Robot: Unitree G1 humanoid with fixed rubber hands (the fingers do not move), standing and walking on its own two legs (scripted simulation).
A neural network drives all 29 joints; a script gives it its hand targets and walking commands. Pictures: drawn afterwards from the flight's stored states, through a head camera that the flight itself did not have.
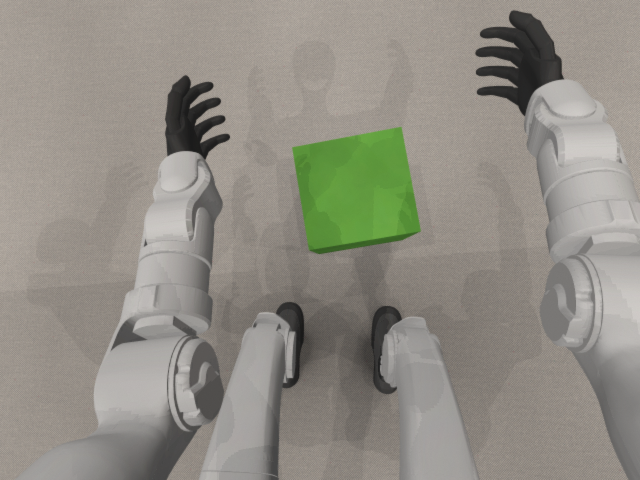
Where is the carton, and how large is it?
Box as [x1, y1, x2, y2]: [292, 127, 420, 253]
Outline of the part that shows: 401,127 292,147 308,247 310,250 317,253 322,253 399,240 420,230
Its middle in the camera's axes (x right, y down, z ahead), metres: +0.08 -0.09 +0.85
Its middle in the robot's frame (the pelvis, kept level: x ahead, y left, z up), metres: +0.48 -0.01 -0.51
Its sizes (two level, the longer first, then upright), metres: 0.210 0.200 0.250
